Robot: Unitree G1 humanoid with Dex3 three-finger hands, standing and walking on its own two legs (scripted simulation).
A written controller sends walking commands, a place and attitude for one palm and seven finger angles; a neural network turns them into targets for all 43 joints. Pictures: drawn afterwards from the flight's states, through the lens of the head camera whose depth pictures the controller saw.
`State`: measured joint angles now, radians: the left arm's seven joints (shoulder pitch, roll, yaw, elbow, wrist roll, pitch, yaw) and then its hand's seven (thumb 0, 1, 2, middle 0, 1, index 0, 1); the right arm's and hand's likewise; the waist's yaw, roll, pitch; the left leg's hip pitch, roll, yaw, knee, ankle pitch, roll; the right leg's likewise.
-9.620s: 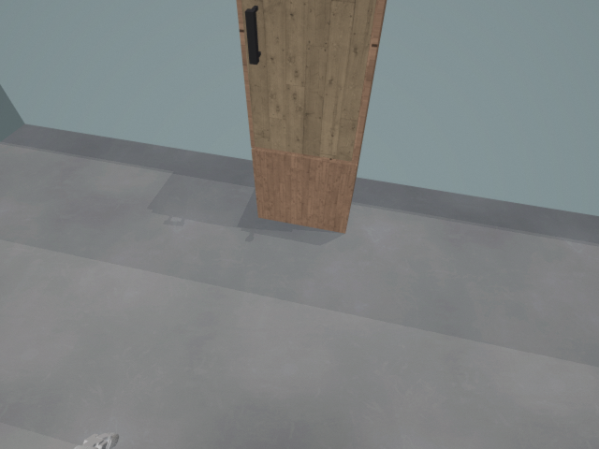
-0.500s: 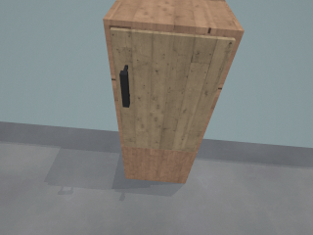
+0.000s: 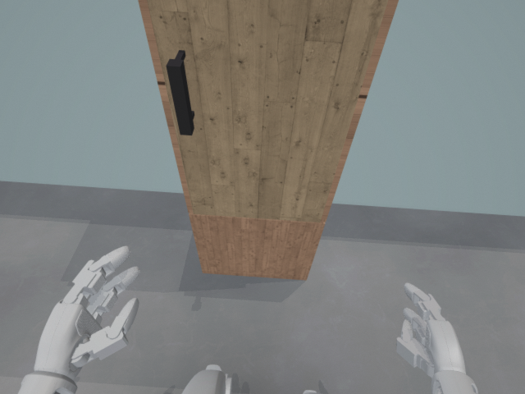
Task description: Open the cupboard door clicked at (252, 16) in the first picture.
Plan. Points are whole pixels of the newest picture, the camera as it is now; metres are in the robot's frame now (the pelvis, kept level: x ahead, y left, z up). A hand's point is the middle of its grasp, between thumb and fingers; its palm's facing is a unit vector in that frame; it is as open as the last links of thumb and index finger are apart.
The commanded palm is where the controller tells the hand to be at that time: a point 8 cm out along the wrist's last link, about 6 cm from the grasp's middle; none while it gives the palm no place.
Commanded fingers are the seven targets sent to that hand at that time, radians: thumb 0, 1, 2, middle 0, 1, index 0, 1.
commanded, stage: raise the hand with hooked fingers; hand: left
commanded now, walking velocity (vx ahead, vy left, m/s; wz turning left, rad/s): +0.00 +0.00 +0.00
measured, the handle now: (184, 94) +0.59 +0.19 +0.14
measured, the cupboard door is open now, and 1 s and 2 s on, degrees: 0 0 0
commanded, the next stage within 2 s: move the hooked fingers beside the handle in 1.72 s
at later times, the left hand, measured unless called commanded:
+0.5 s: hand (84, 286) +0.23 +0.24 +0.09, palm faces +0.02 -1.00 -0.07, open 11.4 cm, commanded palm +0.20 +0.29 +0.09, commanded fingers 0.00 -0.15 0.45 -0.28 -0.98 -0.28 -0.98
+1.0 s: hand (40, 237) +0.27 +0.30 +0.13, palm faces +0.04 -1.00 -0.05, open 13.8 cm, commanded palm +0.25 +0.34 +0.14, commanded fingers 0.00 -0.50 0.30 -0.30 -1.20 -0.30 -1.20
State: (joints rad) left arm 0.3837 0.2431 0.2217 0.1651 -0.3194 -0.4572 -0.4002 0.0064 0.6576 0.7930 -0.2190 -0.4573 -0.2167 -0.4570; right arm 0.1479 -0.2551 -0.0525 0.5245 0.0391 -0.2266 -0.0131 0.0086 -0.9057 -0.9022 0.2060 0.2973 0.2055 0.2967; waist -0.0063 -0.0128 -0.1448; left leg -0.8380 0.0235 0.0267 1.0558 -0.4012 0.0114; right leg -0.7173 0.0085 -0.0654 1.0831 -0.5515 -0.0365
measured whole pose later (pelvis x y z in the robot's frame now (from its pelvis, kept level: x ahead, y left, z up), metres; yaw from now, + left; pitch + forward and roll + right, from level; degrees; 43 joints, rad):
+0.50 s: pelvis +0.01 +0.00 +0.02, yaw +0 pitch +10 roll -2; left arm 0.33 0.32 0.34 0.11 -0.39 -0.33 -0.42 0.01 0.07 0.55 -0.26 -0.83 -0.26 -0.83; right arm 0.30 -0.24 0.02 0.60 0.05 -0.23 -0.07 0.01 -0.90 -0.90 0.21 0.30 0.21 0.30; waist -0.01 0.04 -0.12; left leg -0.76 0.03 0.00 0.95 -0.37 0.01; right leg -0.61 0.03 -0.08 0.92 -0.49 -0.03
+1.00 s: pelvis +0.01 +0.03 +0.04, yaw +1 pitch +5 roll -3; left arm 0.07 0.41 0.36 0.22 -0.35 -0.18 -0.43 -0.01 -0.45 0.32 -0.30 -1.17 -0.30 -1.17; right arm 0.25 -0.25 0.07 0.56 0.06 -0.23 -0.09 0.01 -0.90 -0.90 0.21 0.30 0.21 0.30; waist 0.01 0.03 -0.07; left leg -0.58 0.00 0.01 0.80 -0.32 0.05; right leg -0.42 0.00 -0.08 0.74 -0.42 0.00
